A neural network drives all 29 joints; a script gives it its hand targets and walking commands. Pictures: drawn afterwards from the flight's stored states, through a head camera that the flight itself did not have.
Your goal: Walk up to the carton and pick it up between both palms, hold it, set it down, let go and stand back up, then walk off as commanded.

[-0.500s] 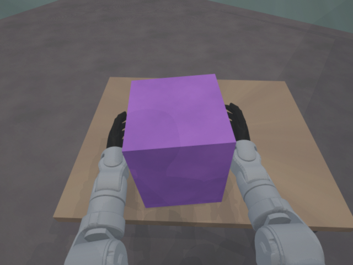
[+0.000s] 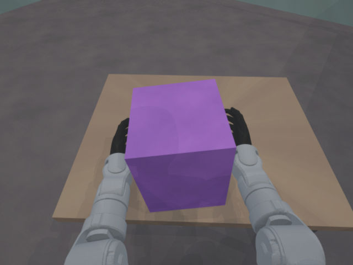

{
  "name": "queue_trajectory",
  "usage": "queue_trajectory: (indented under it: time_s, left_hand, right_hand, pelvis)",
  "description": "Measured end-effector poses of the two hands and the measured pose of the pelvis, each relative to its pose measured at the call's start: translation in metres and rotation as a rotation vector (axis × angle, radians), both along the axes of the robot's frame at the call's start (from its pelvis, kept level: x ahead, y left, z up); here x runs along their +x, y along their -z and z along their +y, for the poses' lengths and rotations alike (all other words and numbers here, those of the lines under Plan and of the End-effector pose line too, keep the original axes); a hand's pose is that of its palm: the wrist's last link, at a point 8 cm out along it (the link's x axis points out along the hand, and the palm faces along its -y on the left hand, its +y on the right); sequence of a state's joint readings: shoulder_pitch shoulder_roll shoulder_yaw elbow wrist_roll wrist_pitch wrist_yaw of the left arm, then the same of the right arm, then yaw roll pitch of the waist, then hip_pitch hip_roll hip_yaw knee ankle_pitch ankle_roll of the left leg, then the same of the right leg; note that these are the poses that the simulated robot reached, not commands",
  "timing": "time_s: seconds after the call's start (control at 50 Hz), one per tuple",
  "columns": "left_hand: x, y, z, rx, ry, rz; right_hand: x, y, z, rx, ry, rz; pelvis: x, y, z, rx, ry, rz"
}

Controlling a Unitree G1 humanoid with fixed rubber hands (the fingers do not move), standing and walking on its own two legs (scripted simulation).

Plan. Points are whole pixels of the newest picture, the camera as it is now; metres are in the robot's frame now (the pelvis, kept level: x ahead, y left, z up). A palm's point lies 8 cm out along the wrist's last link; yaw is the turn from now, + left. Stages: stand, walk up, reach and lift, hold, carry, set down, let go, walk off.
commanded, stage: set down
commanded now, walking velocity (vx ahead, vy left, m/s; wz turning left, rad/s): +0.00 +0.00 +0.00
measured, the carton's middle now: (180, 148) +0.40 -0.02 +0.03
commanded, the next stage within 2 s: none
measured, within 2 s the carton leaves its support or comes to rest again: rests again in 0.72 s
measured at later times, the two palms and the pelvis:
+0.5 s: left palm (122, 156) +0.38 +0.13 +0.03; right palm (240, 146) +0.38 -0.16 +0.05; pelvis +0.00 +0.00 +0.00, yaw +0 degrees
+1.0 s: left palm (125, 156) +0.38 +0.12 +0.03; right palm (243, 151) +0.37 -0.17 +0.04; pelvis +0.00 +0.00 +0.00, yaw +0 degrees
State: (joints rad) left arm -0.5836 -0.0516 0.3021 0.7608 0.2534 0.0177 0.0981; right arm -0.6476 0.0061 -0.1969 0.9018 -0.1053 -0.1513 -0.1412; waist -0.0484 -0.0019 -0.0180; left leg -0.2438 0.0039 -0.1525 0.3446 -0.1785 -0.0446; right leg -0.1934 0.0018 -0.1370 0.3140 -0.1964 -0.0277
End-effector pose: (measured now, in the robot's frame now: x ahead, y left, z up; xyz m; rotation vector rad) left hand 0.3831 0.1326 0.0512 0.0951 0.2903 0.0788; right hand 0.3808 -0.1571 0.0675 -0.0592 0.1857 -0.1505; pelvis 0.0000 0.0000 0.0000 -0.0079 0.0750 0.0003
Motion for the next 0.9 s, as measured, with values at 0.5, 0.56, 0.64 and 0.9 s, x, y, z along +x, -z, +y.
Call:
queue_trajectory:
  time_s: [0.5, 0.56, 0.64, 0.9]
  left_hand:
    - [-0.002, 0.020, -0.003, 0.012, 0.002, -0.006]
    - [-0.002, 0.020, -0.004, 0.011, 0.004, -0.009]
    - [-0.002, 0.020, -0.005, 0.009, 0.006, -0.013]
    - [-0.001, 0.022, -0.008, 0.000, 0.015, -0.029]
  right_hand:
    - [-0.002, 0.020, -0.003, -0.020, -0.005, -0.008]
    - [-0.003, 0.021, -0.004, -0.026, -0.005, -0.009]
    - [-0.004, 0.022, -0.005, -0.029, -0.003, -0.009]
    - [-0.008, 0.029, -0.009, -0.028, 0.010, -0.004]
  pelvis:
    - [0.002, 0.001, 0.001, -0.002, 0.001, 0.050]
    - [0.002, 0.001, 0.002, -0.002, 0.001, 0.050]
    - [0.002, 0.001, 0.002, -0.003, 0.001, 0.050]
    - [0.002, 0.001, 0.002, -0.003, 0.001, 0.054]
